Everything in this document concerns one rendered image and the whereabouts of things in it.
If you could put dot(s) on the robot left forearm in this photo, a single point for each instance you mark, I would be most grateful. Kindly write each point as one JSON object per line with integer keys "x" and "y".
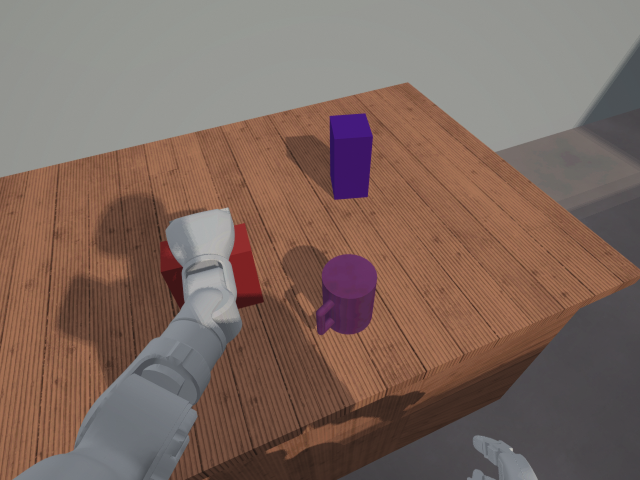
{"x": 181, "y": 359}

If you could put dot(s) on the sponge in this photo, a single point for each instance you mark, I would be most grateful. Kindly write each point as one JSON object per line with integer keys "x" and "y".
{"x": 244, "y": 270}

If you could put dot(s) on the right robot hand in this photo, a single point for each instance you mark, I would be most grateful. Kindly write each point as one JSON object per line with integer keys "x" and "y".
{"x": 511, "y": 466}

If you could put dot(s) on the table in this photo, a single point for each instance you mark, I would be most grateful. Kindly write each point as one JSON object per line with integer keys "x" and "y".
{"x": 477, "y": 269}

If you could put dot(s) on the left robot upper arm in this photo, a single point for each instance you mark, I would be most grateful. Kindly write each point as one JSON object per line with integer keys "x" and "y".
{"x": 139, "y": 434}

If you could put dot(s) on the left robot hand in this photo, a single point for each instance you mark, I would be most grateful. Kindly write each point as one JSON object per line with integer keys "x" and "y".
{"x": 203, "y": 233}

